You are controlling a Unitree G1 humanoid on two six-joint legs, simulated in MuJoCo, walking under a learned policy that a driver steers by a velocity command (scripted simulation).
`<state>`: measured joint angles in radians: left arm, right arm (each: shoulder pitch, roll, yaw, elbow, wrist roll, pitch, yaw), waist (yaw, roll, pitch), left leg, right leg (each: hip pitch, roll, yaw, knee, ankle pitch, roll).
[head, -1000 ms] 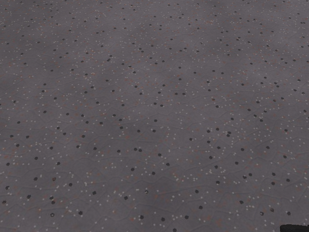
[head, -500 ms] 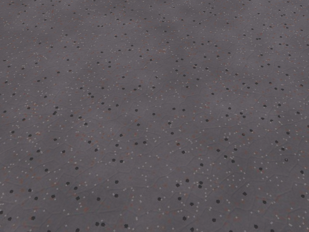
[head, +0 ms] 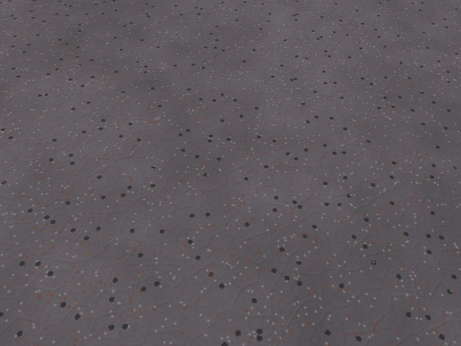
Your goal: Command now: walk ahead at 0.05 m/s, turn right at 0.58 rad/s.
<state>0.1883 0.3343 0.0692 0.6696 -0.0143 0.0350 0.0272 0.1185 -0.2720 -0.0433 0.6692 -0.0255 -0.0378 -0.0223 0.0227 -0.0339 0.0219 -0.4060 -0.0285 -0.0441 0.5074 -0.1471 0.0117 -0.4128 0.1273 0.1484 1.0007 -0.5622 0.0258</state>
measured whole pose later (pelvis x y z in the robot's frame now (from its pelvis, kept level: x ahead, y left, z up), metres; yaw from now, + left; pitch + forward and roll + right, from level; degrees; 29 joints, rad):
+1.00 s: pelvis +0.03 -0.02 +0.00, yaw -20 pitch -1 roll +0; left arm 0.21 0.25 0.04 0.74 0.02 0.03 0.02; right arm 0.16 -0.24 -0.03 0.77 -0.01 -0.03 0.00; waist 0.01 -0.01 0.03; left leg -0.21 0.00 -0.01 0.52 -0.29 0.00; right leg -0.22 0.05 0.12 0.52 -0.27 0.00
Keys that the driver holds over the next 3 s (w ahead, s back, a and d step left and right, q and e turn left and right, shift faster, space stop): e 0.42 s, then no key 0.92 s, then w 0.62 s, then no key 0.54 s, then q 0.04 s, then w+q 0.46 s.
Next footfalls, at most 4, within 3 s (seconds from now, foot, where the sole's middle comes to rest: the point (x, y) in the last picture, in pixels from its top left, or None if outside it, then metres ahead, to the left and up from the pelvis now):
0.32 right None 0.03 -0.14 -0.77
0.74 left None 0.10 0.08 -0.77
1.66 right None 0.08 -0.18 -0.77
2.10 left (269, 335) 0.49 -0.09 -0.77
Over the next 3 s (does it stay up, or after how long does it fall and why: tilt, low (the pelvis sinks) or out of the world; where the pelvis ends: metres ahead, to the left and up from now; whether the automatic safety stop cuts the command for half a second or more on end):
stays up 0.55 -0.13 0.00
